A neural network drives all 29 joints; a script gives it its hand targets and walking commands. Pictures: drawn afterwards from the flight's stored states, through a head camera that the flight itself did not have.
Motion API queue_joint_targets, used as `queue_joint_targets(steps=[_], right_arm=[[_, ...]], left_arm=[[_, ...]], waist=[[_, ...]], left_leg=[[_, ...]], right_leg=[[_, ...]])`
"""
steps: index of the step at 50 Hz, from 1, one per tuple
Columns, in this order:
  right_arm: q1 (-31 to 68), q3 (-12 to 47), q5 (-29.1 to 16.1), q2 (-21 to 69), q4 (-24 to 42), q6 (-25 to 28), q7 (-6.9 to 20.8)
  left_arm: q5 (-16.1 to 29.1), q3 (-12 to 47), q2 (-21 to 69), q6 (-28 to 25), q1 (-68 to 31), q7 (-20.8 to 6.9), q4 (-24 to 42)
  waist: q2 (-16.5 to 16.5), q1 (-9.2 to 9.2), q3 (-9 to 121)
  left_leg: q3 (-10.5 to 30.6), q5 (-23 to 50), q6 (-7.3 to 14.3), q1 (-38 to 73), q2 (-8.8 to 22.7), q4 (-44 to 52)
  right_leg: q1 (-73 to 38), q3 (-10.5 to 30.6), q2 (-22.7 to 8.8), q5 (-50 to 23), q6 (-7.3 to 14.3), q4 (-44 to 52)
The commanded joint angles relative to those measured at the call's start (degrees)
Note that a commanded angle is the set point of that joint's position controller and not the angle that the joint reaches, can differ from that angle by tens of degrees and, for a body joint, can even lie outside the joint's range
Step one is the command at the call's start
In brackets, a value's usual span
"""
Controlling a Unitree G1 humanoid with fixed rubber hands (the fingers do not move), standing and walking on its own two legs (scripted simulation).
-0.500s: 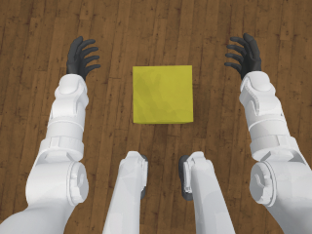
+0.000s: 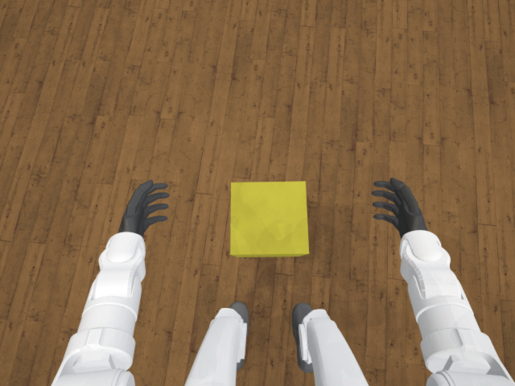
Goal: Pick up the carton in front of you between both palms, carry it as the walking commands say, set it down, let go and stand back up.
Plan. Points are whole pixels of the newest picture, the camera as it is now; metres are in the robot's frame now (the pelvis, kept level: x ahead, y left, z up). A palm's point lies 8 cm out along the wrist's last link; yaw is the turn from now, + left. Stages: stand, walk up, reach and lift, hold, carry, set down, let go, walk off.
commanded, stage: let go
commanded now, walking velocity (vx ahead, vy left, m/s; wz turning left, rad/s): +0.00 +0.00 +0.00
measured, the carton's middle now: (268, 223) +0.41 +0.01 -0.58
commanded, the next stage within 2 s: stand in 0.88 s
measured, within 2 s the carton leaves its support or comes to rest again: neither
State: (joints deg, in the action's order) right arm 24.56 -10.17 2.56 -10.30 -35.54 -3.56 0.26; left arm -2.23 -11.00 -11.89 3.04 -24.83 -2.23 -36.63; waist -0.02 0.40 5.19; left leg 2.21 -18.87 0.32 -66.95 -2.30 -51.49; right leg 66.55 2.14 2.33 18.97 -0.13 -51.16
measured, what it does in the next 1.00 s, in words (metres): rises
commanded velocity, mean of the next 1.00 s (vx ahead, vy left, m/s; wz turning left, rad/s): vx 0.00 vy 0.00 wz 0.00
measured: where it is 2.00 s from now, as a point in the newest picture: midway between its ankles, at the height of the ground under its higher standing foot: (270, 348)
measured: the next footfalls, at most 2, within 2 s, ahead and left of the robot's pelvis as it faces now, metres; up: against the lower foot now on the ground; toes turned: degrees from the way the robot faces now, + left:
none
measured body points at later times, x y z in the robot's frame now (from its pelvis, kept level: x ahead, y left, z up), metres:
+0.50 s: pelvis +0.05 +0.00 +0.07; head +0.09 +0.00 +0.52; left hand +0.22 +0.23 -0.01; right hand +0.22 -0.24 -0.01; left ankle +0.03 +0.11 -0.67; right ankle +0.02 -0.12 -0.67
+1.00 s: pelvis +0.04 -0.01 +0.07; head +0.04 +0.00 +0.52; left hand +0.20 +0.26 -0.01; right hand +0.20 -0.26 -0.02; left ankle +0.03 +0.11 -0.67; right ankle +0.02 -0.12 -0.67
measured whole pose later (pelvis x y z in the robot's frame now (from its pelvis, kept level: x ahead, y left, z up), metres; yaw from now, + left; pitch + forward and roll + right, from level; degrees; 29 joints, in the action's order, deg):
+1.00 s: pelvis +0.04 -0.01 +0.07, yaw +0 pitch -2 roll +0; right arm -11.5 -2.2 2.2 -15.2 -34.0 -3.6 0.2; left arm -2.2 -2.5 -15.9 4.6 11.5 0.1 -31.5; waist 0.1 0.4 -2.3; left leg 3.0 -17.1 0.2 -10.0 -1.5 -29.4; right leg 9.4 2.3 2.2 16.9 0.8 -28.6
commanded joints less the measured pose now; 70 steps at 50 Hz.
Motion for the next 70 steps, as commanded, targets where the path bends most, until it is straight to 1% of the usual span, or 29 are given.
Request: queue_joint_targets(steps=[1,6,10,14,18,21,26,31,36,43,44,45,46,48,49,50,51,53,55,60,70], right_arm=[[0.06,0.57,-1.02,-4.79,6.88,2.61,0.53],[-12.53,1.97,-1.44,-4.66,5.96,4.4,0.99],[-20.51,3.06,-1.73,-5.04,7.43,5.59,1.29],[-27.38,3.99,-1.93,-5.58,10.33,6.2,1.69],[-33.2,4.92,-2.1,-6.17,12.9,6.06,2.14],[-34.94,6.0,-2.5,-6.37,14.24,4.85,2.57],[-35.48,6.57,-2.53,-6.85,15.68,1.13,3.57],[-34.16,6.26,-2.08,-7.05,16.19,-2.44,4.11],[-34.51,5.91,-1.45,-7.14,16.61,-4.3,4.08],[-34.07,5.77,-1.25,-6.78,17.36,-4.66,4.01],[-37.79,5.46,-1.98,-6.98,14.55,-2.87,3.02],[-32.5,4.92,-0.37,-13.74,8.15,-0.67,0.16],[-33.95,4.75,-0.3,-13.66,8.09,0.39,-0.75],[-33.95,5.41,-0.15,-13.08,5.44,1.72,-0.99],[-33.64,5.54,-0.05,-12.98,4.51,2.02,-1.13],[-33.06,5.65,-0.01,-13.47,3.75,2.34,-1.03],[-32.61,5.79,-0.07,-13.62,3.11,2.65,-0.97],[-32.45,5.96,-0.13,-13.99,1.72,3.12,-1.04],[-32.79,5.99,-0.15,-14.75,0.3,3.48,-1.23],[-33.03,6.01,-0.23,-16.63,-2.59,3.98,-1.6],[-32.25,6.62,-0.64,-18.32,-7.15,4.44,-1.92]], left_arm=[[1.08,0.47,-4.93,-2.51,0.51,-0.24,6.88],[1.77,2.22,-3.96,-4.26,13.0,-0.32,6.64],[2.04,3.35,-4.26,-5.43,21.07,-0.25,8.76],[2.35,4.77,-4.59,-5.93,28.14,-0.39,11.86],[2.65,6.08,-4.68,-5.58,34.04,-0.41,14.05],[2.66,6.7,-4.84,-4.33,35.46,-0.8,15.34],[2.48,7.4,-5.39,-0.63,35.84,-1.77,16.6],[1.6,6.95,-5.63,2.9,34.46,-2.28,17.22],[0.89,6.49,-5.6,4.73,34.79,-2.25,17.68],[0.89,6.68,-5.57,5.11,34.26,-2.16,18.44],[-0.68,6.48,-7.04,8.32,32.51,-0.62,22.47],[1.24,4.87,-13.75,3.9,34.18,2.41,11.57],[0.48,5.4,-13.82,1.95,35.38,3.28,10.7],[-0.17,6.02,-12.01,-0.13,34.18,3.38,9.0],[-0.28,6.17,-11.62,-0.78,33.68,3.33,8.25],[-0.25,6.25,-11.76,-1.26,33.42,3.05,7.4],[-0.1,6.27,-12.04,-1.63,33.48,2.92,6.39],[0.02,6.27,-12.75,-2.2,33.8,2.94,4.39],[-0.02,6.25,-13.38,-2.6,33.86,3.16,2.83],[0.0,6.46,-14.84,-3.2,33.7,3.5,-0.33],[0.29,7.27,-16.18,-3.68,33.32,3.65,-5.54]], waist=[[-0.37,0.21,37.33],[-0.62,-0.13,31.18],[-0.79,-0.14,26.04],[-0.7,-0.11,19.65],[-0.27,-0.36,11.99],[0.07,-0.26,5.75],[0.25,-0.26,-3.78],[0.06,-0.31,-9.47],[-0.12,-0.32,-10.22],[0.23,-0.36,-9.71],[-1.42,-0.68,-6.2],[2.28,1.6,-7.6],[2.61,0.33,-6.48],[0.84,-0.15,-5.5],[0.1,-0.25,-5.48],[-0.66,-0.06,-4.31],[-0.75,0.18,-3.72],[-0.29,0.29,-2.68],[-0.17,0.1,-2.08],[-0.65,-0.28,-2.11],[-0.38,-0.25,-2.57]], left_leg=[[-0.03,24.67,-1.33,30.86,0.17,5.64],[0.7,29.31,-1.48,37.61,0.58,9.94],[0.8,31.33,-1.52,43.69,0.78,14.2],[0.52,30.47,-1.55,50.07,0.76,19.61],[0.3,28.04,-1.67,55.82,0.67,25.14],[-0.15,23.38,-1.47,57.14,0.58,28.08],[-1.05,13.51,-1.18,58.41,0.51,30.63],[-1.63,8.48,-0.99,58.72,0.44,30.77],[-1.65,9.58,-1.0,60.55,0.19,30.09],[-1.53,11.66,-0.97,62.16,0.14,29.5],[-1.67,11.59,-1.41,61.96,-1.25,27.63],[0.59,11.53,-2.46,55.1,3.14,26.03],[1.28,10.46,-2.03,56.31,3.67,25.72],[2.31,5.94,-1.47,54.99,4.02,26.45],[2.92,5.14,-1.12,54.57,4.26,26.71],[3.46,6.37,-0.73,54.49,4.59,26.8],[3.75,8.27,-0.57,54.4,4.86,26.7],[3.97,12.25,-0.41,55.07,5.16,26.22],[4.17,14.99,-0.32,56.06,5.46,26.04],[4.75,18.33,-0.02,57.47,6.15,26.45],[5.25,21.69,0.11,58.97,6.68,27.83]], right_leg=[[-26.74,-0.95,0.2,-22.08,-1.08,5.7],[-32.45,-0.38,0.05,-25.13,-1.04,10.12],[-38.71,0.02,-0.1,-26.89,-1.0,14.6],[-46.76,-0.03,-0.21,-27.42,-1.02,19.81],[-53.72,-0.39,-0.17,-26.42,-0.9,24.89],[-56.58,-0.51,-0.36,-22.91,-0.76,27.94],[-58.59,-1.01,-0.59,-14.11,-0.74,30.88],[-59.68,-1.32,-0.64,-8.69,-0.49,31.24],[-61.08,-1.3,-0.42,-9.95,-0.53,30.51],[-61.83,-1.18,-0.45,-12.15,-0.73,29.81],[-63.92,-1.23,-1.06,-15.56,-0.05,28.53],[-55.42,0.96,-3.66,-11.5,-1.2,27.94],[-54.98,2.33,-4.27,-9.4,-0.89,28.27],[-53.84,3.81,-4.59,-3.7,-0.24,28.75],[-53.64,3.91,-4.55,-3.05,0.06,28.41],[-54.54,3.79,-4.55,-5.16,0.22,27.78],[-55.21,3.7,-4.68,-7.58,0.2,27.34],[-56.11,3.81,-5.02,-11.88,0.15,26.86],[-56.53,3.97,-5.27,-14.44,0.15,26.64],[-57.22,4.27,-5.53,-16.93,0.37,26.78],[-59.18,4.74,-6.25,-20.16,0.67,27.82]])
